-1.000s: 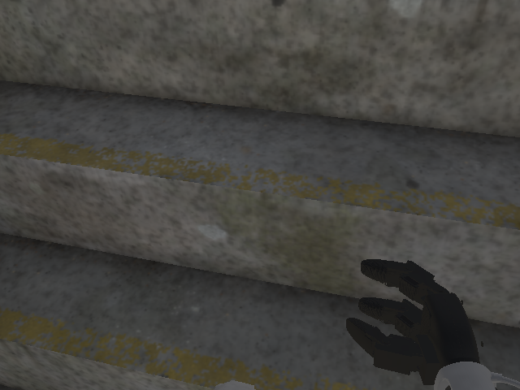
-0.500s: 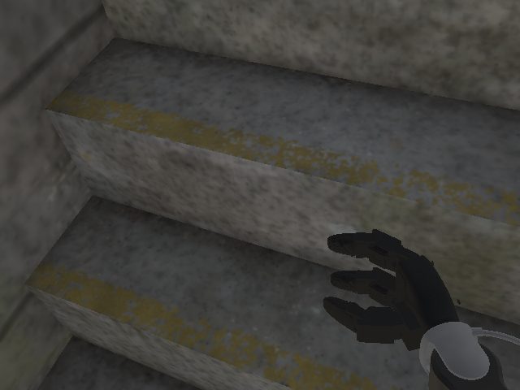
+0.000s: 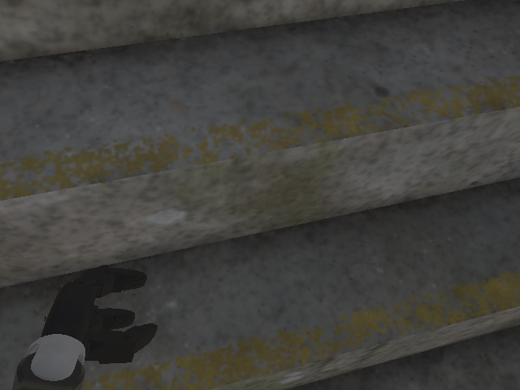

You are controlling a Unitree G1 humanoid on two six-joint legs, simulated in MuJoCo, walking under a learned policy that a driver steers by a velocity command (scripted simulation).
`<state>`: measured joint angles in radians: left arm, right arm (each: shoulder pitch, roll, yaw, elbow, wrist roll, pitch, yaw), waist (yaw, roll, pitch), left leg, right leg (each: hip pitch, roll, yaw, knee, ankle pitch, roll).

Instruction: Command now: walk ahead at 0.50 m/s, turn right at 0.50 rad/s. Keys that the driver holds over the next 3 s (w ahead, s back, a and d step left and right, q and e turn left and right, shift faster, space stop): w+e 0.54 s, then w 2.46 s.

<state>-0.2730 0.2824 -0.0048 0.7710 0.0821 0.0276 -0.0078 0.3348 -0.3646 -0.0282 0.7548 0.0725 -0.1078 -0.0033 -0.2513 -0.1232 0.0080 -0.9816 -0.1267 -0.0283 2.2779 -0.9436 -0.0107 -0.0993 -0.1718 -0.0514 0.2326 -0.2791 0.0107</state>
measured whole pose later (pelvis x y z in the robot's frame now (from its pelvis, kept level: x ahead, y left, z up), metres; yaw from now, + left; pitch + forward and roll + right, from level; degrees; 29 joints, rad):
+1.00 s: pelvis -0.20 +0.08 -0.03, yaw -17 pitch +1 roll +2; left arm 0.34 0.23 -0.02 0.61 -0.05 0.08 0.05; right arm 0.43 -0.22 -0.01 0.72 -0.04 -0.01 -0.09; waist -0.03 0.01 -0.10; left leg -0.26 0.09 0.19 0.63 -0.67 0.05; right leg -0.79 -0.18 0.06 1.37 -0.21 0.15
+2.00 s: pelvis -0.55 -0.11 -0.50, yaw -19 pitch +4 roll -1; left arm 0.31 0.19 -0.03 0.80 0.07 -0.08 0.02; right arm 0.35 -0.16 0.04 0.66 -0.02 0.03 -0.02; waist -0.05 0.03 -0.06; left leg -1.00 0.01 -0.05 2.29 -0.37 -0.10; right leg -0.20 0.01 -0.21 0.49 -0.36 -0.07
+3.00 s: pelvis -0.40 -0.11 -0.35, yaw -16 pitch +1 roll -2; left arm 0.10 0.22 0.01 0.80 0.04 0.01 0.02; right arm 0.40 -0.18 0.00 0.97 -0.01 -0.08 0.06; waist 0.00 -0.04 -0.08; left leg -0.60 -0.07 -0.15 1.81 0.01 0.23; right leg -0.71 -0.04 -0.17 1.15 -0.46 -0.08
